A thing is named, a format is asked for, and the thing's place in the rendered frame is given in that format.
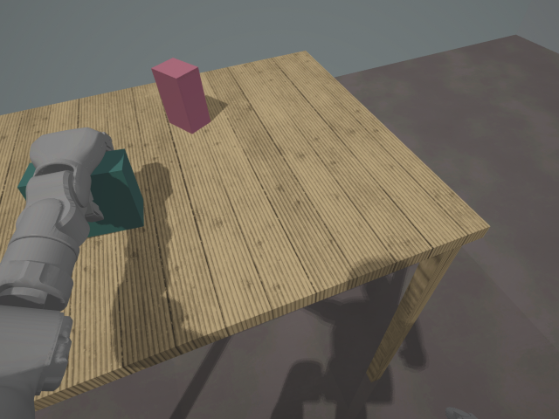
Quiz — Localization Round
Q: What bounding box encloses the left robot upper arm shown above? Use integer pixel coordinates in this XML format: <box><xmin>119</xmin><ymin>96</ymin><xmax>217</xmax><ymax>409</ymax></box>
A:
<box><xmin>0</xmin><ymin>305</ymin><xmax>72</xmax><ymax>419</ymax></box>

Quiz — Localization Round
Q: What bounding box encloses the robot left hand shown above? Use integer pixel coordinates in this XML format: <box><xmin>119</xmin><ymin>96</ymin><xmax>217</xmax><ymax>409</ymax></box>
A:
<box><xmin>30</xmin><ymin>127</ymin><xmax>114</xmax><ymax>222</ymax></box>

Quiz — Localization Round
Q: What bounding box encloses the robot left forearm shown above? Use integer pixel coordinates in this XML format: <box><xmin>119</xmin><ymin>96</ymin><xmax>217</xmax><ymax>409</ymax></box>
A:
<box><xmin>0</xmin><ymin>159</ymin><xmax>92</xmax><ymax>311</ymax></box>

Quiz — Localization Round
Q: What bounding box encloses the table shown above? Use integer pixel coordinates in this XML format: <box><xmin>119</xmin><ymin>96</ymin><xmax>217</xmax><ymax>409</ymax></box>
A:
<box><xmin>0</xmin><ymin>51</ymin><xmax>490</xmax><ymax>411</ymax></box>

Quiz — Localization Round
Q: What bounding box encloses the sponge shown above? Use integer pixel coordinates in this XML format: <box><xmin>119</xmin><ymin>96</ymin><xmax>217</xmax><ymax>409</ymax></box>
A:
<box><xmin>17</xmin><ymin>148</ymin><xmax>144</xmax><ymax>237</ymax></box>

